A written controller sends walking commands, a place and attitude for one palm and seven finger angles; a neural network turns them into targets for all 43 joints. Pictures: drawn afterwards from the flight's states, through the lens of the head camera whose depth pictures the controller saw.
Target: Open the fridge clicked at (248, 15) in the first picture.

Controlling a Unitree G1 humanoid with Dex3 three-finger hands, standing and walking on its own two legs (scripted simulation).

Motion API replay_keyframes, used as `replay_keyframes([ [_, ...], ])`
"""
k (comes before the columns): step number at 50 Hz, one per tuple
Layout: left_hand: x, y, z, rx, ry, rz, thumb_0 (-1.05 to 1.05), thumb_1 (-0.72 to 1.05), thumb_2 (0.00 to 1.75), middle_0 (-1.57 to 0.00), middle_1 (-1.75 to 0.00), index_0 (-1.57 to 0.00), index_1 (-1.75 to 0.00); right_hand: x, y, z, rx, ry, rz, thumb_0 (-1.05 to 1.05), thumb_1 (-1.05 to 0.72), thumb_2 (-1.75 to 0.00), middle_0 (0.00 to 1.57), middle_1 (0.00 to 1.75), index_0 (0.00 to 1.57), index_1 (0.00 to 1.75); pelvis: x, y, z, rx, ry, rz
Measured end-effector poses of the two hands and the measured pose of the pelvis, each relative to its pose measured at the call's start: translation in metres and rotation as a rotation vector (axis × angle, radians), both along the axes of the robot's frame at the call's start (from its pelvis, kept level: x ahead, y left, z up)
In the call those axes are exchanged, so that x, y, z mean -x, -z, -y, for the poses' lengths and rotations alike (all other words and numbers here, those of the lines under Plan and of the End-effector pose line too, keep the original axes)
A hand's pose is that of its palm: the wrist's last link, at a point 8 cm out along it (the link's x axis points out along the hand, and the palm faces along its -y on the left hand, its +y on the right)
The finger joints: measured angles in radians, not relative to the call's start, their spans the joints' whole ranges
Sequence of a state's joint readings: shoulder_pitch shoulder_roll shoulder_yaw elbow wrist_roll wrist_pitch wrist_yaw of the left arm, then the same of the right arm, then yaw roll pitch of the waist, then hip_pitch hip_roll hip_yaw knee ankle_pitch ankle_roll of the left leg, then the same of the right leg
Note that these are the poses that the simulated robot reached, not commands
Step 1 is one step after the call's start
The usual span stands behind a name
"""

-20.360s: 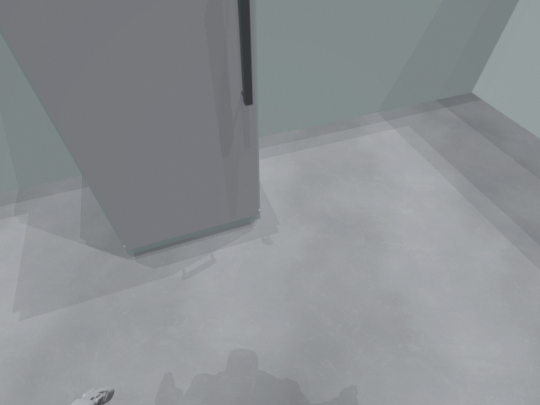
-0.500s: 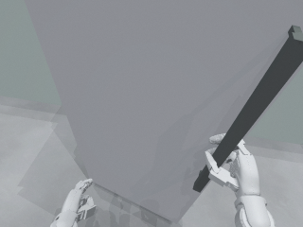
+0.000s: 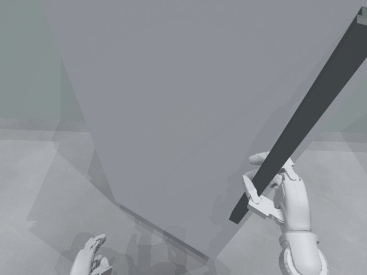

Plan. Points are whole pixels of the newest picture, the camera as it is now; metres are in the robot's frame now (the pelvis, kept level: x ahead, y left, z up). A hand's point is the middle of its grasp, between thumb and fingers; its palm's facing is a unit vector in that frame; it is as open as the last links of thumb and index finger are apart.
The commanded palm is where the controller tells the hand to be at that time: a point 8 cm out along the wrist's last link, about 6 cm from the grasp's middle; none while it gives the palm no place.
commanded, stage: walk backward, drawing the door open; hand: right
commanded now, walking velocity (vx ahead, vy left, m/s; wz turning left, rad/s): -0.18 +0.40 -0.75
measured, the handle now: (273, 157) +0.30 -0.10 +0.17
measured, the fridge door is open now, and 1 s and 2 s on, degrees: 29 53 62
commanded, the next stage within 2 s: stop walking and hold the door back in 1.26 s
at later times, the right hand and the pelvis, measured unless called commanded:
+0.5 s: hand (211, 242) +0.17 -0.01 +0.11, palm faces +0.35 +0.92 -0.18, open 6.8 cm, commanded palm +0.12 -0.04 +0.13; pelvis -0.04 +0.20 -0.02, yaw -25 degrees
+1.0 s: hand out of the picture +0.10 +0.08 +0.12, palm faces +0.78 +0.59 -0.20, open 6.5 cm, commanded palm +0.04 +0.08 +0.13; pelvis +0.03 +0.39 -0.01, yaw -49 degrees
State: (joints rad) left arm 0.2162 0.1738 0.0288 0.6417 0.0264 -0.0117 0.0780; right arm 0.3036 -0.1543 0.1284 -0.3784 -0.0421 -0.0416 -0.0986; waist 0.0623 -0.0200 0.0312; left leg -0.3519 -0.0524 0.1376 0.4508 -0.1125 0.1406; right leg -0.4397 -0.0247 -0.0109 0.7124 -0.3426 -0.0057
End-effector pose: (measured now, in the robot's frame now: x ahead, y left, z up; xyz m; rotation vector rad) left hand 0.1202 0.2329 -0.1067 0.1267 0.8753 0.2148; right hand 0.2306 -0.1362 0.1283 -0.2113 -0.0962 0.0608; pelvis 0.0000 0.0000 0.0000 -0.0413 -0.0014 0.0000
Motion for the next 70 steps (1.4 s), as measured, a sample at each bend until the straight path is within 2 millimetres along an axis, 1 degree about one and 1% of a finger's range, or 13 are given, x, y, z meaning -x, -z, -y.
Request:
replay_keyframes([
  [5,-0.002,-0.003,-0.018,-0.033,0.074,0.081,0.02,0.90,0.89,-0.20,-0.30,-0.21,-0.30,0.021,0.004,-0.012,-0.007,0.039,0.040,-0.05,-0.60,-0.71,0.42,1.37,0.28,1.37,0.016,0.009,-0.025,-0.041,0.071,-0.010],
  [9,-0.006,-0.005,-0.033,-0.025,0.197,0.042,0.02,0.90,0.89,-0.20,-0.30,-0.20,-0.30,0.037,0.003,-0.023,0.002,0.096,0.035,-0.05,-0.60,-0.72,0.41,1.35,0.26,1.37,0.030,0.002,-0.060,-0.058,0.171,0.017],
  [15,-0.039,0.002,-0.068,-0.002,0.334,0.063,0.02,0.90,0.89,-0.20,-0.30,-0.21,-0.30,0.066,0.005,-0.049,-0.005,0.255,0.074,-0.04,-0.59,-0.76,0.42,1.36,0.25,1.38,0.035,0.013,-0.126,-0.066,0.271,-0.003],
  [24,-0.085,-0.006,-0.108,-0.084,0.477,0.157,0.02,0.90,0.89,-0.20,-0.30,-0.21,-0.30,0.100,0.010,-0.081,-0.021,0.364,0.135,-0.04,-0.58,-0.79,0.44,1.39,0.27,1.37,0.038,0.022,-0.187,-0.055,0.425,0.006],
  [28,-0.090,-0.015,-0.122,-0.066,0.593,0.105,0.01,0.90,0.89,-0.20,-0.30,-0.20,-0.30,0.114,0.007,-0.096,0.014,0.471,0.108,-0.05,-0.57,-0.79,0.45,1.40,0.27,1.38,0.036,0.007,-0.233,-0.055,0.484,0.035],
  [32,-0.102,-0.013,-0.142,-0.030,0.673,0.069,0.01,0.90,0.89,-0.20,-0.30,-0.21,-0.30,0.129,0.003,-0.115,0.024,0.606,0.056,-0.04,-0.59,-0.79,0.45,1.39,0.27,1.39,0.022,0.000,-0.273,-0.099,0.561,0.039],
  [37,-0.135,0.005,-0.169,-0.008,0.737,0.062,0.01,0.90,0.89,-0.20,-0.31,-0.21,-0.30,0.146,0.003,-0.144,0.069,0.785,0.070,-0.04,-0.60,-0.80,0.44,1.39,0.25,1.40,-0.001,0.014,-0.322,-0.066,0.651,0.030],
  [43,-0.168,-0.009,-0.192,-0.066,0.786,0.083,0.02,0.90,0.89,-0.20,-0.30,-0.21,-0.30,0.165,0.001,-0.171,0.039,0.878,0.049,-0.01,-0.62,-0.81,0.44,1.39,0.26,1.40,-0.013,0.004,-0.353,-0.033,0.754,0.029],
  [48,-0.187,-0.014,-0.195,-0.103,0.875,0.158,0.02,0.90,0.89,-0.20,-0.30,-0.20,-0.30,0.177,0.007,-0.190,0.041,0.913,0.133,-0.02,-0.62,-0.82,0.44,1.39,0.27,1.39,-0.021,0.018,-0.379,-0.058,0.822,0.019],
  [57,-0.203,-0.026,-0.208,-0.053,1.068,0.038,0.01,0.90,0.89,-0.20,-0.30,-0.21,-0.30,0.197,-0.001,-0.234,0.037,1.125,0.021,0.00,-0.64,-0.80,0.45,1.40,0.29,1.39,-0.066,-0.012,-0.438,-0.117,0.942,0.053],
  [62,-0.241,-0.010,-0.216,0.022,1.125,0.058,0.01,0.90,0.89,-0.20,-0.31,-0.21,-0.30,0.204,-0.002,-0.262,0.096,1.291,0.010,-0.02,-0.63,-0.81,0.45,1.37,0.27,1.37,-0.109,0.004,-0.467,-0.084,0.999,0.016],
  [65,-0.269,-0.001,-0.222,0.007,1.144,0.065,0.01,0.90,0.89,-0.20,-0.31,-0.21,-0.30,0.210,-0.002,-0.276,0.125,1.379,-0.011,-0.04,-0.60,-0.80,0.45,1.37,0.29,1.35,-0.119,0.008,-0.482,-0.080,1.031,0.021],
  [70,-0.300,-0.012,-0.232,-0.069,1.156,0.089,0.02,0.90,0.89,-0.20,-0.30,-0.21,-0.30,0.221,-0.003,-0.300,0.121,1.434,-0.028,-0.05,-0.60,-0.79,0.45,1.38,0.31,1.37,-0.129,0.002,-0.494,-0.040,1.117,0.021],
])
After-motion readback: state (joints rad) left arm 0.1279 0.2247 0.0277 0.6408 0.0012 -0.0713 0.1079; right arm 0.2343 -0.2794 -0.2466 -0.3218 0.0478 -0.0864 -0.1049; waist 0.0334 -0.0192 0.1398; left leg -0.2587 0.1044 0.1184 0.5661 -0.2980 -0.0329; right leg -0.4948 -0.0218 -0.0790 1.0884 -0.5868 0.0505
